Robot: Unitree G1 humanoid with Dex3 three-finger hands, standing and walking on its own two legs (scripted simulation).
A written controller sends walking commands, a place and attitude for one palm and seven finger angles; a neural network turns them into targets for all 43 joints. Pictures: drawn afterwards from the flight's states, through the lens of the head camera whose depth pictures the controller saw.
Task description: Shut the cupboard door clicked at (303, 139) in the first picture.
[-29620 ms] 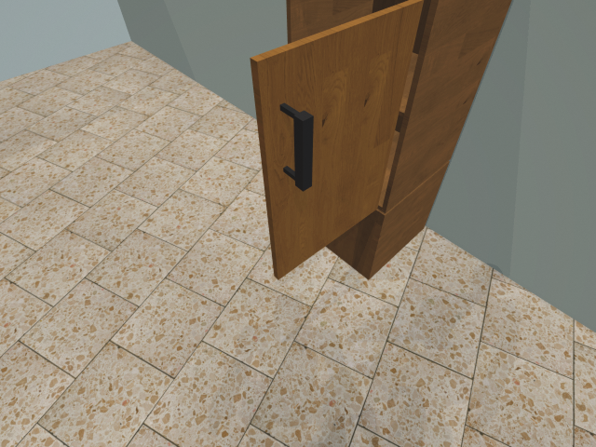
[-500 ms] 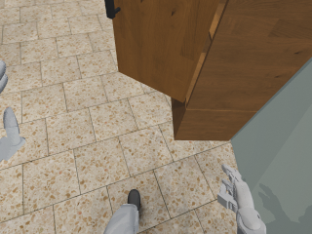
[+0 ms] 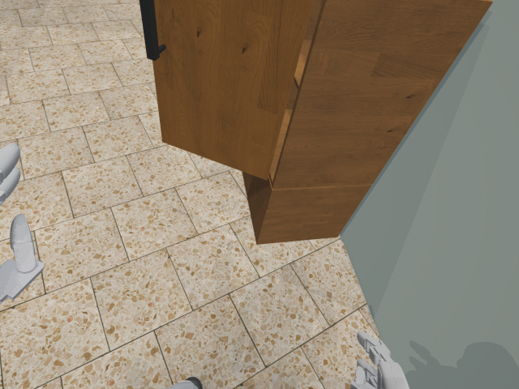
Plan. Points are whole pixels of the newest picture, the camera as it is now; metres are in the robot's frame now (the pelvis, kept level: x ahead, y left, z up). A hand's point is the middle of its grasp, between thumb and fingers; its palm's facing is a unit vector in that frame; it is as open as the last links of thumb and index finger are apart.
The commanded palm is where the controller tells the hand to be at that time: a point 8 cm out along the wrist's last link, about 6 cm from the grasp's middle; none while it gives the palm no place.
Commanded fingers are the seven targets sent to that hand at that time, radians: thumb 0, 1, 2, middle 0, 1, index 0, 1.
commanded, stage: stop stepping back and stand still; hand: left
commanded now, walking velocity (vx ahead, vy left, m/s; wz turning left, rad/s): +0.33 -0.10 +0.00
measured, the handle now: (154, 24) +0.90 +0.25 +0.09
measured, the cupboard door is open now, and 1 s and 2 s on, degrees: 60 60 60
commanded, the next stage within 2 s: let the arm hang, fingers relaxed in 0.24 s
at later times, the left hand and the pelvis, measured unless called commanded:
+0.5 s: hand (98, 380) +0.16 +0.23 -0.11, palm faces +0.07 -0.96 -0.28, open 7.4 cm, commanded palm none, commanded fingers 0.00 0.90 0.90 -0.20 -0.30 -0.20 -0.30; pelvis -0.02 +0.02 -0.03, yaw +4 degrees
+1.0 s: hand out of the picture -0.03 +0.22 -0.16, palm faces +0.10 -0.97 -0.21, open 7.3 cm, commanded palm none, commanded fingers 0.00 0.90 0.90 -0.20 -0.30 -0.20 -0.30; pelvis -0.02 +0.04 +0.01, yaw +4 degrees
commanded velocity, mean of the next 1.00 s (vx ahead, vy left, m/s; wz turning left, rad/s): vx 0.04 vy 0.00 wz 0.00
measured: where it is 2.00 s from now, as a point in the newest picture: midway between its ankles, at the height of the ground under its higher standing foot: outside the picture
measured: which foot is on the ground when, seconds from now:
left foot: down 0.00-0.12, up 0.14-0.36, down 0.38-1.00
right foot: up 0.00-0.10, down 0.12-1.00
